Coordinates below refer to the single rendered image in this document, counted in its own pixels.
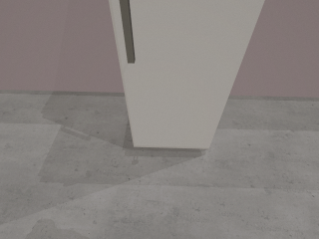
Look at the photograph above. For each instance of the handle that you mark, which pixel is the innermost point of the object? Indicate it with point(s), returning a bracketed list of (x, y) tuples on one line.
[(128, 30)]

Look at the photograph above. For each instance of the fridge door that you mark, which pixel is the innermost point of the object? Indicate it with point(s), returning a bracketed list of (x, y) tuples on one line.
[(187, 56)]

